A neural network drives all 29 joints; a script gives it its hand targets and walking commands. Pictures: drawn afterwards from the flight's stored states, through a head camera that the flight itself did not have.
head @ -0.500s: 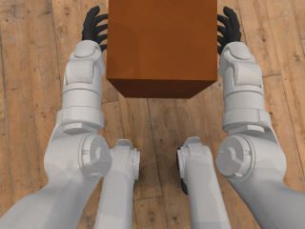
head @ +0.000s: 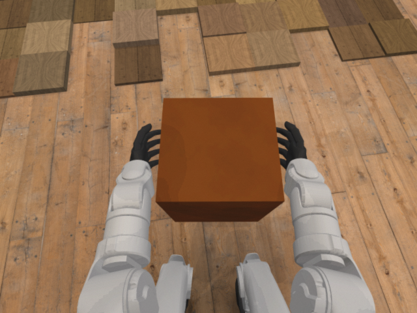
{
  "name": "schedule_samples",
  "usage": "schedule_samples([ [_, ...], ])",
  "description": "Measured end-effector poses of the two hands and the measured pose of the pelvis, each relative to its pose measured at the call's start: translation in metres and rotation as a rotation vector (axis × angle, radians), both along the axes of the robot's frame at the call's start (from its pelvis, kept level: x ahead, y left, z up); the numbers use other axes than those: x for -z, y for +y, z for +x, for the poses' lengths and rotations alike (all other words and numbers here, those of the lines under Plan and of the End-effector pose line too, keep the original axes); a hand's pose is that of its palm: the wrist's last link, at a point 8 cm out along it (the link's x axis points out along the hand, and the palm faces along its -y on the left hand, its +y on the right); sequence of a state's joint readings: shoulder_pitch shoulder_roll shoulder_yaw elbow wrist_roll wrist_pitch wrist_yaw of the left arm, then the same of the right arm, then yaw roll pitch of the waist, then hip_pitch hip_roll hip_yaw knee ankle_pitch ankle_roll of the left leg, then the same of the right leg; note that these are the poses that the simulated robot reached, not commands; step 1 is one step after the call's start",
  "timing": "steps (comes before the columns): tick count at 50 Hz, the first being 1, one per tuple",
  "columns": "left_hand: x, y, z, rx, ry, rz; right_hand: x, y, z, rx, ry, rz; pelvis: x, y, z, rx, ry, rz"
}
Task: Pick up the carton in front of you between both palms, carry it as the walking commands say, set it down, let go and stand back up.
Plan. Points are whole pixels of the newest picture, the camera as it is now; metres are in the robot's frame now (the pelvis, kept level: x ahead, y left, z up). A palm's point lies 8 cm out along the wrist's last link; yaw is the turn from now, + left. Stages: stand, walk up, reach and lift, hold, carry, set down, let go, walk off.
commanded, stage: reach and lift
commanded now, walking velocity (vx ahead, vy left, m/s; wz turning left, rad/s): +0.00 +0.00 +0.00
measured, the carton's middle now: (217, 168) +0.43 -0.01 -0.11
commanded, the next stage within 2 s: hold in 1.72 s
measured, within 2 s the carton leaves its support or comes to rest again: neither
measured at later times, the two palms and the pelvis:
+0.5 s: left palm (107, 160) +0.36 +0.15 +0.11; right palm (334, 158) +0.36 -0.15 +0.11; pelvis +0.03 +0.01 +0.12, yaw -1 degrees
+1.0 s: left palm (83, 166) +0.33 +0.15 +0.17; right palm (365, 160) +0.33 -0.15 +0.17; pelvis +0.03 +0.00 +0.15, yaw +0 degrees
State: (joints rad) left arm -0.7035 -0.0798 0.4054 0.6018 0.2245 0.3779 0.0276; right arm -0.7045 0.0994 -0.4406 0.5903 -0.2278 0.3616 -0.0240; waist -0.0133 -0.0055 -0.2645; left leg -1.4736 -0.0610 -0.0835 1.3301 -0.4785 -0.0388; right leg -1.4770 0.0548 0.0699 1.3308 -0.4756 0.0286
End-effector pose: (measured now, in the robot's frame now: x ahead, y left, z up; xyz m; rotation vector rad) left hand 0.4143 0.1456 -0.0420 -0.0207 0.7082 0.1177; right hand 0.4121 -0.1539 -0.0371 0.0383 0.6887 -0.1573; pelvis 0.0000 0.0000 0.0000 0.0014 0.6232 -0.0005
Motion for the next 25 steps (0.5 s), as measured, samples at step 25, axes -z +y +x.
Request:
schedule_samples([
  [25,-0.152,0.003,-0.056,-0.008,-0.017,-0.005,-0.151,0.003,-0.057,-0.005,-0.016,-0.005,-0.116,0.006,0.028,0.01,-0.418,-0.001],
])
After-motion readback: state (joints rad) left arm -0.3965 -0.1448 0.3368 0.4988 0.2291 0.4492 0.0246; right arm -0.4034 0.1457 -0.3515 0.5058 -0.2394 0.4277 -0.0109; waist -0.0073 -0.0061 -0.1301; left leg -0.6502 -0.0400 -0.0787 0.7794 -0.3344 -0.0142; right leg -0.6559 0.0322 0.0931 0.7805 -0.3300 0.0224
